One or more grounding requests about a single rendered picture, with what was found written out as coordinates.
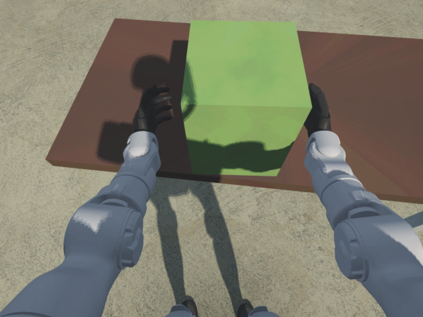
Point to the carton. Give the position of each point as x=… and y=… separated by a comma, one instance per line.
x=245, y=96

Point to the robot right upper arm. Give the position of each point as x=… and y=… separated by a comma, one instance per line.
x=383, y=254

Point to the left robot hand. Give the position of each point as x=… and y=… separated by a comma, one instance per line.
x=146, y=116

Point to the robot left foot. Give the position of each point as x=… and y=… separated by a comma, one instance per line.
x=189, y=304

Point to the robot left forearm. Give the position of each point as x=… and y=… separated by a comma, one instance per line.
x=133, y=184

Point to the robot left upper arm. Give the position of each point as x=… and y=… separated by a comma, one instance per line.
x=101, y=241

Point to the robot right foot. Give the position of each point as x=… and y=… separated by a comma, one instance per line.
x=244, y=310

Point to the robot foot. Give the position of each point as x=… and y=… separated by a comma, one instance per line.
x=189, y=304
x=244, y=310

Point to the right robot hand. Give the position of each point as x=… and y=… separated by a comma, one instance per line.
x=319, y=117

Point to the table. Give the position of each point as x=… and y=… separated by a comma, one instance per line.
x=373, y=86

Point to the robot right forearm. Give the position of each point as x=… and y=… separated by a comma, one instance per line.
x=338, y=189

